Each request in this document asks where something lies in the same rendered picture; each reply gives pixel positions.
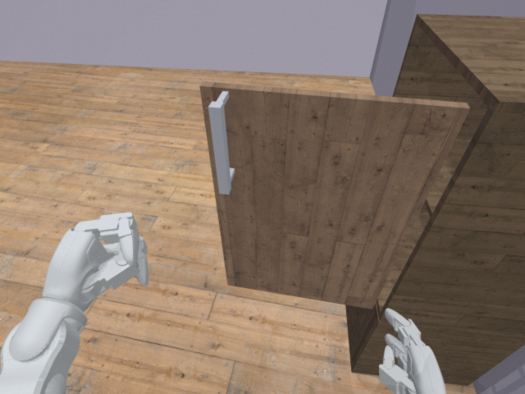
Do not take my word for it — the handle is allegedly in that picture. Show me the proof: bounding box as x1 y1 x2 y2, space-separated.
208 91 235 195

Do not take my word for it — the cupboard door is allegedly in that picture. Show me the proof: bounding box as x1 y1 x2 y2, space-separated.
199 81 470 309

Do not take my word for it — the robot left hand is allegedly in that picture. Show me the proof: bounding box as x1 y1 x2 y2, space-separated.
42 212 148 312

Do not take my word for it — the robot right hand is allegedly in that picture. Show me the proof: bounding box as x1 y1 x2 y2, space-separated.
379 308 446 394

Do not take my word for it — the robot left forearm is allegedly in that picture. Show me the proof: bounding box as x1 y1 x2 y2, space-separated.
0 298 88 394

